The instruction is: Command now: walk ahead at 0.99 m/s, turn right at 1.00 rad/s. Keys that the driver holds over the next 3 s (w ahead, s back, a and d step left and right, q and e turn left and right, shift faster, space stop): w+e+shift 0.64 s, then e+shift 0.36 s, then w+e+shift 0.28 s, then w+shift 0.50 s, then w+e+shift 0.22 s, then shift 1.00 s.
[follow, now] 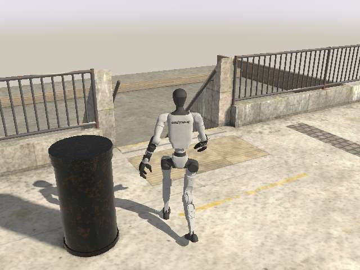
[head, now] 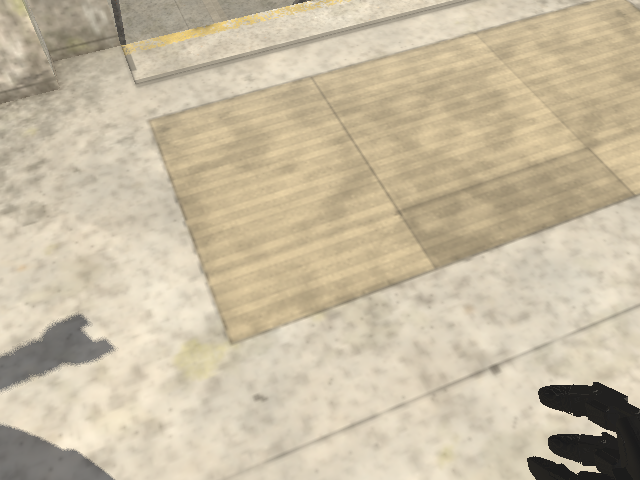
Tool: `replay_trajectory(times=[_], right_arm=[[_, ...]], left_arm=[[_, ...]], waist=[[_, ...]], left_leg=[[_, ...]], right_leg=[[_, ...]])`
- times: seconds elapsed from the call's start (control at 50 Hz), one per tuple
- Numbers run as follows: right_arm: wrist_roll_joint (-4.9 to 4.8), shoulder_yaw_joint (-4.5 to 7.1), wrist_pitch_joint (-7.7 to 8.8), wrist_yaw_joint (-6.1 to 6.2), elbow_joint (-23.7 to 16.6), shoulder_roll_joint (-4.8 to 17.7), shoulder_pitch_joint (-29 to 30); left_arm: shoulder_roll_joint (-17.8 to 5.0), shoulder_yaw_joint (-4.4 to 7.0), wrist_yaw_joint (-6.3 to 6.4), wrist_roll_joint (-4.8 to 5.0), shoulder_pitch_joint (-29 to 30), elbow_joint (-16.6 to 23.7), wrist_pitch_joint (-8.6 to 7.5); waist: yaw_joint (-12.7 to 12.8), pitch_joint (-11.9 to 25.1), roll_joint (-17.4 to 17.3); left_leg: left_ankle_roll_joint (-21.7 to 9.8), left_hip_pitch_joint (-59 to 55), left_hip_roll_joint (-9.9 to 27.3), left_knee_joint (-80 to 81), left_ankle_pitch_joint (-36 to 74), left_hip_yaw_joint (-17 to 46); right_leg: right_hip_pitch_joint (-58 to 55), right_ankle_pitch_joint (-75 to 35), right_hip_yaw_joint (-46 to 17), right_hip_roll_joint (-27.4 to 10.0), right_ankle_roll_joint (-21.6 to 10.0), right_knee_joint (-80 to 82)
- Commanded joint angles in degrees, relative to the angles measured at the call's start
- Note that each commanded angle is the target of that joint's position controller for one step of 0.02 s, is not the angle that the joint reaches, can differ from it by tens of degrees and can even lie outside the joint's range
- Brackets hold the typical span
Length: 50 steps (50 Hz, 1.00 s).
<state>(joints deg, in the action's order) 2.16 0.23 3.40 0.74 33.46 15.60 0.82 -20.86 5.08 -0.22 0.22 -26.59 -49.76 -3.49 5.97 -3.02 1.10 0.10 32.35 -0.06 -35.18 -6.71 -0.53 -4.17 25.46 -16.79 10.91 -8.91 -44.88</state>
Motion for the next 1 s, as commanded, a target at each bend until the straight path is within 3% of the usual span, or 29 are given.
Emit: replay_trajectory(times=[0.02, 0.04, 0.06, 0.1, 0.14, 0.2, 0.3, 0.34, 0.36, 0.4, 0.42, 0.44, 0.46, 0.48, 0.5, 0.54, 0.56, 0.58, 0.62, 0.68, 0.72, 0.76, 0.78, 0.8, 0.82, 0.84, 0.88, 0.94, 1.0], right_arm=[[1.42, 6.61, -0.29, 0.80, 1.7, 14.2, -19.9], [1.00, 5.22, -0.34, 0.66, 1.5, 8.8, -15.9], [1.16, 4.63, -0.28, 0.44, 3.2, 6.3, -16.1], [1.12, 4.12, 0.47, 0.17, 7.1, 5.1, -19.1], [-0.43, 4.00, 1.76, -0.90, 9.7, 4.5, -21.1], [-0.89, 3.27, 3.43, -1.17, 11.4, 3.2, -19.6], [-1.00, 4.28, 4.27, -0.41, 14.2, 8.7, -22.5], [-1.31, 4.64, 2.92, 0.13, 14.8, 11.3, -25.8], [-1.35, 5.06, 1.83, 0.53, 14.6, 13.3, -25.6], [-0.56, 5.21, -0.15, 0.91, 12.7, 15.5, -21.0], [0.13, 5.08, -0.64, 0.11, 12.8, 13.4, -20.9], [1.19, 3.37, -0.35, -0.75, 9.8, 6.2, -20.5], [-0.76, 3.53, 1.11, -0.89, 2.1, 8.5, -20.2], [-0.31, 3.10, 2.55, -0.66, 1.6, 9.6, -14.4], [-0.48, 2.79, 2.99, -0.75, 2.0, 9.4, -13.6], [1.38, 2.40, 1.45, -0.52, 3.2, 8.5, -15.0], [2.25, 2.21, 0.22, -0.82, 3.5, 7.8, -15.1], [2.56, 2.03, -0.80, -1.19, 3.2, 6.9, -13.7], [1.53, 1.03, -1.01, -1.72, -1.5, 5.0, -5.7], [-0.07, 0.16, -0.18, -1.99, -3.1, 3.0, -1.3], [-0.43, 0.60, 0.11, -1.46, -2.9, 4.3, -2.6], [-0.36, 2.20, 0.38, 0.14, -1.1, 8.5, -10.8], [-0.28, 3.27, 0.82, 0.84, 1.3, 10.9, -19.9], [0.86, 4.13, 1.34, 1.12, 3.6, 14.2, -28.5], [2.13, 4.06, 1.10, 0.34, 2.6, 16.1, -31.8], [1.08, 5.21, 0.39, 0.19, 1.8, 16.0, -26.9], [0.45, 2.24, -0.44, 0.73, 0.6, 5.1, -16.9], [-0.64, 2.28, -0.39, 0.79, 3.5, 6.1, -16.6], [-1.26, 3.24, 0.52, 0.34, 4.4, 8.0, -14.4]], left_arm=[[-2.6, -1.79, 0.66, -0.18, 3.8, 8.4, -1.22], [-4.8, -1.13, -0.03, -1.39, 8.0, 7.6, -0.45], [-4.6, -1.06, -0.83, -2.00, 10.5, 7.6, 0.22], [-1.2, -1.82, -2.61, -2.42, 13.8, 9.4, 1.61], [1.7, -2.78, -3.33, -2.23, 17.2, 11.6, 2.91], [2.6, -3.83, -4.53, -2.29, 24.5, 16.0, 3.17], [2.3, -4.39, -6.33, -2.16, 32.5, 18.1, 3.06], [0.2, -3.46, -5.50, -2.05, 28.9, 16.2, 2.78], [-1.2, -2.86, -4.75, -1.90, 24.0, 14.5, 2.70], [-5.6, -0.34, -3.22, -2.10, 2.4, 8.3, 2.63], [-7.3, 1.36, -1.60, -1.23, -0.7, 5.5, 2.77], [-11.8, 2.14, -0.38, -0.09, 4.8, 6.4, 3.25], [-15.7, 2.73, -0.42, -2.32, 4.2, 8.7, 3.96], [-13.4, 2.94, 0.25, -1.94, 2.5, 7.4, 3.69], [-11.1, 2.54, 0.72, -1.70, 4.2, 6.4, 3.00], [-7.9, 1.30, 1.52, -1.52, 8.5, 6.8, 0.95], [-5.8, 0.44, 1.45, -0.66, 9.3, 6.5, 0.09], [-5.0, 0.00, 0.98, -0.29, 10.0, 6.4, -0.60], [-6.2, 0.45, 0.58, -0.74, 9.1, 6.3, -1.78], [-7.3, 1.39, -0.11, -0.30, 7.1, 5.3, -1.77], [-8.0, 1.83, -0.32, 0.37, 3.5, 3.7, -0.97], [-9.6, 2.39, 0.10, 0.33, 4.0, 3.6, -0.67], [-9.8, 2.47, 0.06, 0.61, 7.4, 4.6, -0.81], [-3.6, 1.13, 0.40, 1.11, 8.0, 6.4, -0.75], [0.3, 0.10, 1.83, 2.28, 0.5, 8.9, -0.15], [-4.1, 0.55, 2.59, 1.43, -0.6, 9.5, 0.52], [-5.3, 1.09, 1.23, -1.07, 7.8, 9.2, 2.44], [-1.0, 0.37, -1.44, -1.90, 10.7, 11.3, 5.64], [1.0, -0.50, -2.32, -2.29, 14.3, 15.1, 6.72]], waist=[[-10.7, 21.2, -18.1], [-10.0, 13.1, -9.8], [-9.6, 7.9, -2.9], [-7.9, 2.4, -3.0], [-6.8, -0.5, -4.2], [-5.1, -3.5, -5.1], [-5.1, -5.7, -1.8], [-3.0, -1.7, -4.2], [0.0, 1.2, -6.1], [10.4, 10.7, -6.8], [9.2, 11.0, -1.1], [1.9, 6.5, 11.1], [0.1, 18.6, 9.9], [1.0, 13.0, -1.2], [-1.5, 4.8, -4.3], [-7.1, 1.1, -7.7], [-8.9, -0.4, -8.5], [-9.3, -0.7, -9.1], [-8.0, -4.1, -4.0], [-4.8, -3.0, -3.1], [-3.3, 0.5, -1.6], [-7.5, 6.4, 0.8], [-13.6, 10.2, 0.2], [-15.7, 15.9, -5.2], [-11.0, 27.2, -15.8], [-10.4, 34.4, -18.1], [-9.2, 18.1, -9.7], [-6.7, 6.7, -8.7], [-4.3, 5.7, -8.0]], left_leg=[[-8.6, -52.3, 25.2, 20.7, -44.3, 50.9], [-8.9, -43.1, 22.7, 20.3, -41.0, 40.0], [-8.7, -36.1, 21.0, 20.5, -31.4, 32.0], [-7.4, -28.9, 18.3, 21.8, -19.4, 19.6], [-5.7, -26.4, 18.1, 25.1, -13.4, 11.2], [-3.1, -22.2, 14.5, 28.1, 1.0, -3.6], [-2.2, -25.0, 12.2, 30.7, 27.8, -16.6], [-1.2, -33.8, 13.2, 21.6, 60.2, -17.5], [-1.0, -35.6, 14.2, 13.5, 69.1, -17.4], [-1.8, -27.9, 16.7, -15.9, 70.4, -14.6], [-1.1, -15.0, 10.7, -36.4, 26.7, -13.9], [0.2, 2.6, 1.6, -57.5, -22.9, -12.1], [1.7, 17.1, -0.7, -63.1, -22.9, 0.9], [1.4, 20.2, 2.7, -56.9, -18.7, 4.7], [1.5, 19.1, 4.6, -50.2, -16.1, 4.6], [3.2, 10.9, 7.4, -42.5, -17.1, 4.8], [4.2, 7.2, 8.4, -37.7, -17.8, 4.5], [4.6, 4.4, 8.7, -33.2, -18.6, 3.2], [5.4, 1.1, 8.7, -21.5, -11.5, 1.4], [3.5, -10.8, 3.9, -4.5, 9.0, -1.1], [1.7, -17.0, -0.2, 1.2, 12.6, -1.7], [1.0, -28.2, -2.7, 4.9, 11.7, 0.4], [0.5, -37.7, -0.2, 8.6, 17.1, 1.8], [-1.3, -50.5, 11.8, 5.6, 30.9, 9.1], [-6.3, -61.7, 33.4, -2.8, 64.4, 25.6], [-12.5, -60.0, 34.5, 1.6, 56.1, 34.3], [-9.3, -42.4, 23.9, 7.7, 33.3, 17.9], [-8.4, -26.3, 21.3, 13.7, 30.2, 7.2], [-8.7, -22.9, 22.4, 16.6, 32.2, 1.0]], right_leg=[[44.6, -4.5, 7.0, -5.8, 1.3, -39.2], [44.3, -9.3, 8.5, -9.1, 1.6, -36.7], [43.4, -10.6, 9.8, -11.2, 1.7, -35.0], [43.7, -9.7, 10.5, -14.0, 1.8, -33.1], [47.0, -9.4, 11.4, -16.3, 2.0, -31.5], [47.6, -19.4, 14.0, -17.0, 2.5, -23.7], [36.0, -28.0, 24.6, -12.0, -0.7, -1.5], [31.5, -24.0, 29.0, -6.6, -2.2, 0.1], [26.5, -19.9, 29.1, -4.6, -2.9, 0.3], [3.3, -15.3, 24.4, -3.0, -6.5, 3.4], [-8.1, -12.0, 17.2, -5.5, -8.2, 8.7], [-9.3, -21.2, -1.1, -15.0, -10.0, 7.5], [-22.9, -12.8, -26.7, -23.3, -20.6, 20.7], [-17.6, -6.7, -30.0, -24.2, -17.8, 29.2], [-8.8, -9.2, -25.2, -22.7, -16.0, 31.1], [4.9, -20.2, -14.8, -17.3, -13.6, 30.3], [11.6, -22.5, -12.1, -15.7, -13.2, 31.1], [16.1, -20.7, -8.3, -12.6, -11.9, 32.5], [24.5, -25.5, -8.0, -11.5, -12.2, 34.6], [26.9, -40.5, -3.5, -7.7, -7.1, 32.1], [21.1, -51.5, -3.9, -7.5, -3.2, 26.0], [17.8, -59.2, -5.4, -6.0, 1.5, 10.6], [20.2, -54.7, -4.1, -4.1, 3.9, -2.7], [28.5, -19.7, 0.8, -0.3, 5.9, -20.5], [37.2, 16.8, 6.9, 2.4, 6.9, -39.0], [40.9, 8.2, 8.5, -1.2, 7.5, -46.4], [43.3, -0.9, 12.0, -7.3, 8.1, -38.7], [40.3, -0.8, 12.9, -10.7, 9.1, -31.0], [39.1, -7.0, 14.3, -12.7, 8.4, -20.4]])
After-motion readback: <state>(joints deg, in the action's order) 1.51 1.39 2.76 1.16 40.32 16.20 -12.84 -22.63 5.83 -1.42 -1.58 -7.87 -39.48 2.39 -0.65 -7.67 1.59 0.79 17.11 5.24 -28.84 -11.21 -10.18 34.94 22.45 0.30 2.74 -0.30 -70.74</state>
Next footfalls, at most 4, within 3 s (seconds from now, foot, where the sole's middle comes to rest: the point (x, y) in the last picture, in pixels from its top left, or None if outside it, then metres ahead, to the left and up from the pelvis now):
0.42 right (428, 427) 0.55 -0.13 -0.74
0.80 left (471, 251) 1.01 -0.23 -0.74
1.30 right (597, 315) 0.85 -0.51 -0.74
1.72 left None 1.09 -0.95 -0.74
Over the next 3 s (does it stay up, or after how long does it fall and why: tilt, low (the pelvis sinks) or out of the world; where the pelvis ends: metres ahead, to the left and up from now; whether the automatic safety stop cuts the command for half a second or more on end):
stays up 0.96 -1.37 0.04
